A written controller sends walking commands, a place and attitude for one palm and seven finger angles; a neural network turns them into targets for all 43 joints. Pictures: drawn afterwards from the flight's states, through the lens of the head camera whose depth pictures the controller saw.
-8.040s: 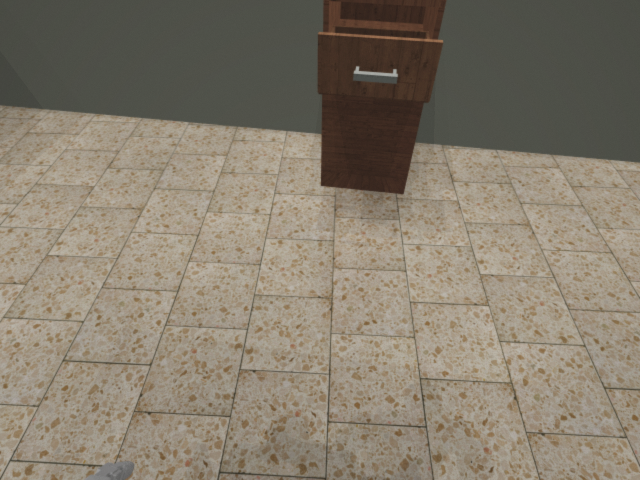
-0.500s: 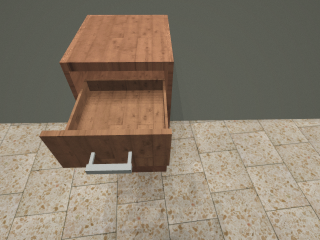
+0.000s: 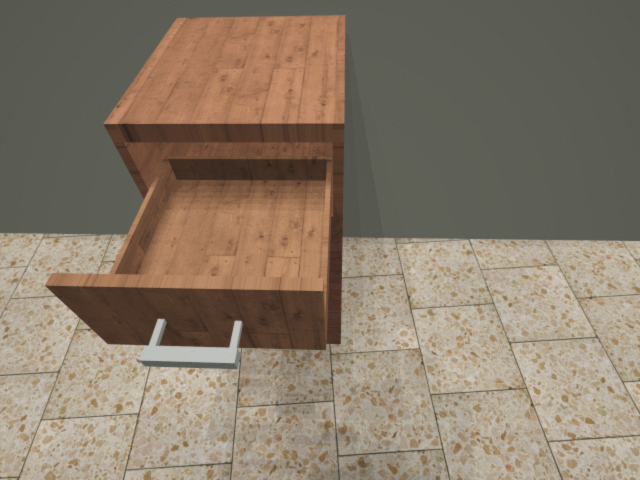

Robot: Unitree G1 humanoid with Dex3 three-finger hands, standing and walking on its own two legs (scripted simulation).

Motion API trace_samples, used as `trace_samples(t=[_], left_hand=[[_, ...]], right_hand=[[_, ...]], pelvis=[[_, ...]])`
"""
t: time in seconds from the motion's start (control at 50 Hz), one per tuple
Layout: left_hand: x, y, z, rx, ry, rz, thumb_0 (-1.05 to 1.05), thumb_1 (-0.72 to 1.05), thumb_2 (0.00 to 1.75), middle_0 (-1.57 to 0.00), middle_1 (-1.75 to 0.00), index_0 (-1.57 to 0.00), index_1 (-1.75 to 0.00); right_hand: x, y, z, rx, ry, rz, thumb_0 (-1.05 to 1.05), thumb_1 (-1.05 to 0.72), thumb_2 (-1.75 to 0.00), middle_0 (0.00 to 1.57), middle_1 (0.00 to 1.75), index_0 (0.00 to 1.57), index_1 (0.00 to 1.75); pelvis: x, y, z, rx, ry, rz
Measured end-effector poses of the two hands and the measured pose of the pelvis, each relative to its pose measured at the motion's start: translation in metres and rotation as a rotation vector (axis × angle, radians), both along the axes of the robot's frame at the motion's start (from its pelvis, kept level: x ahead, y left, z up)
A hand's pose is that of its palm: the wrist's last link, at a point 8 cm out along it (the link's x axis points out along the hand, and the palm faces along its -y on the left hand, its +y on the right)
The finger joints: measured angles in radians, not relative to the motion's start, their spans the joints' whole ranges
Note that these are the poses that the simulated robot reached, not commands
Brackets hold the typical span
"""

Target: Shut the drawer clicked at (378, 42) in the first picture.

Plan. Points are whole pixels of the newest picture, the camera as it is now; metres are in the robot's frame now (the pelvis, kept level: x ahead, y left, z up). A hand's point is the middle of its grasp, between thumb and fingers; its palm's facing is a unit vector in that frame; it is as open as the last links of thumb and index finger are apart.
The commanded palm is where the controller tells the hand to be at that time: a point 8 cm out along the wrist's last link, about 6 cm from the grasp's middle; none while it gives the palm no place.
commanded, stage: come to a stop and stand still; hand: left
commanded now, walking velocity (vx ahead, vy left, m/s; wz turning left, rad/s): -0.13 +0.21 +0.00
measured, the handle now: (194, 342) +0.30 +0.19 -0.03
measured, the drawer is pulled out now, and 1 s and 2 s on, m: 0.30 0.30 0.30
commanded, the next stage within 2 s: look again from close up in 1.20 s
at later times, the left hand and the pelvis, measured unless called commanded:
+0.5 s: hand out of the picture -0.01 +0.23 -0.16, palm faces +0.05 -0.98 -0.21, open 7.4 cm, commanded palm none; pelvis -0.03 +0.04 +0.01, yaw +0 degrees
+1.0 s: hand out of the picture -0.02 +0.17 -0.16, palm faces -0.03 -0.98 -0.19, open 7.3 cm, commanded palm none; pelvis -0.01 +0.01 +0.01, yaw -2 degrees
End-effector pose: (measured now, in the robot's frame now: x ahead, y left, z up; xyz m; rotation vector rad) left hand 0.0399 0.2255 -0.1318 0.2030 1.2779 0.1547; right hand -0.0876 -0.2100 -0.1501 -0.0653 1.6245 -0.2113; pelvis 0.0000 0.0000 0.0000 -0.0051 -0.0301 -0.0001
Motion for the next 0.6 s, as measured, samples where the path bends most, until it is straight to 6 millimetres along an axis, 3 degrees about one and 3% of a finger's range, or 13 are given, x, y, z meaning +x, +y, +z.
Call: trace_samples(t=[0.08,0.18,0.3,0.36,0.44,0.6], left_hand=[[-0.002,-0.004,0.004,0.017,0.005,0.015,0.01,0.95,0.9,-0.2,-0.3,-0.2,-0.3],[-0.014,0.002,0.008,0.02,0.018,0.029,0.01,0.94,0.9,-0.21,-0.3,-0.2,-0.3],[-0.036,0.026,0.004,0.017,0.022,0.051,0.01,0.92,0.9,-0.21,-0.3,-0.2,-0.3],[-0.046,0.042,-0.006,0.005,0.032,0.06,0.01,0.91,0.9,-0.21,-0.3,-0.2,-0.3],[-0.055,0.053,-0.004,-0.012,0.048,0.067,0.01,0.91,0.9,-0.2,-0.3,-0.2,-0.29],[-0.071,0.047,0.005,-0.034,0.117,0.039,0.01,0.91,0.9,-0.2,-0.3,-0.2,-0.29]], right_hand=[[0.048,-0.016,0.001,-0.015,-0.099,0.027,0.0,-0.91,-0.9,0.2,0.3,0.2,0.3],[0.106,-0.021,0.004,-0.021,-0.249,0.083,0.0,-0.91,-0.9,0.19,0.3,0.19,0.3],[0.147,-0.008,0.015,-0.035,-0.392,0.136,0.0,-0.91,-0.9,0.19,0.3,0.19,0.3],[0.147,0.004,0.017,-0.053,-0.443,0.15,0.0,-0.91,-0.9,0.19,0.3,0.19,0.3],[0.123,0.023,0.023,-0.049,-0.407,0.155,0.0,-0.91,-0.9,0.19,0.3,0.19,0.3],[0.075,0.026,0.018,-0.036,-0.273,0.101,0.0,-0.93,-0.9,0.2,0.3,0.2,0.3]], pelvis=[[-0.003,-0.006,0.005,0.012,0.0,0.0],[-0.015,-0.002,0.008,0.024,0.002,0.001],[-0.03,0.015,0.007,0.025,0.0,0.0],[-0.034,0.029,0.0,0.006,-0.002,0.001],[-0.035,0.039,0.006,0.01,-0.013,0.002],[-0.028,0.042,0.014,0.019,0.025,-0.009]])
